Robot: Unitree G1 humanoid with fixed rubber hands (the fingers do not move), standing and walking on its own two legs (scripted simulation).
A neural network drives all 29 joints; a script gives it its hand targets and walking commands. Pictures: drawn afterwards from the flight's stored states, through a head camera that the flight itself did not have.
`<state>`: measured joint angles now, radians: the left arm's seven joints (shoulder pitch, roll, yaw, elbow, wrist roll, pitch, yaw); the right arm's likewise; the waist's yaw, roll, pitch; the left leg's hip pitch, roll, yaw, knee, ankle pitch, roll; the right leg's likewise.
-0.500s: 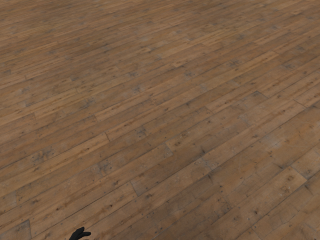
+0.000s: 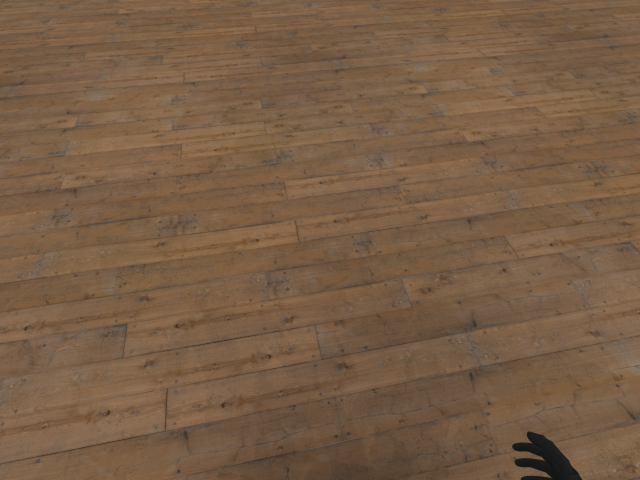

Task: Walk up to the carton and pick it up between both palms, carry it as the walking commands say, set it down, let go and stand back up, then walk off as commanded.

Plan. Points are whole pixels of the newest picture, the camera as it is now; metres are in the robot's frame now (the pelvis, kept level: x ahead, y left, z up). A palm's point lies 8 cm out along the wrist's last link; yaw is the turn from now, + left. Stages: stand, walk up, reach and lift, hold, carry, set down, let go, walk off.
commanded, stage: walk up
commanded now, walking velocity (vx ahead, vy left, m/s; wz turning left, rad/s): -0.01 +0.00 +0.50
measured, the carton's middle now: out of the picture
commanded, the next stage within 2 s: none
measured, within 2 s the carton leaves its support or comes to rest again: neither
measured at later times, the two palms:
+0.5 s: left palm out of the picture +0.02 +0.25 -0.07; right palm out of the picture +0.12 -0.29 -0.12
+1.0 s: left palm out of the picture -0.11 +0.26 -0.13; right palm (508, 479) +0.16 -0.19 -0.07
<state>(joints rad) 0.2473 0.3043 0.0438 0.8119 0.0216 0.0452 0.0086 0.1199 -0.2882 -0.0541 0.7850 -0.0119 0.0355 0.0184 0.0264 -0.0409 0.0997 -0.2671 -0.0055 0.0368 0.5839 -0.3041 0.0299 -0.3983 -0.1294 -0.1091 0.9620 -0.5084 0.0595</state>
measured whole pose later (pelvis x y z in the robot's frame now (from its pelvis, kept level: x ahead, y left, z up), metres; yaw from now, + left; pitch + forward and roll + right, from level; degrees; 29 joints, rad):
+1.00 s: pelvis -0.03 +0.01 +0.02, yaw +30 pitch +0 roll -4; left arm 0.26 0.30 0.04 0.89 0.04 0.03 -0.05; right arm 0.29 -0.23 -0.05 0.86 -0.02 -0.01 -0.01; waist 0.01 -0.05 0.04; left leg -0.16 0.04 -0.03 0.39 -0.22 0.02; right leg -0.52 -0.11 -0.04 1.02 -0.18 0.08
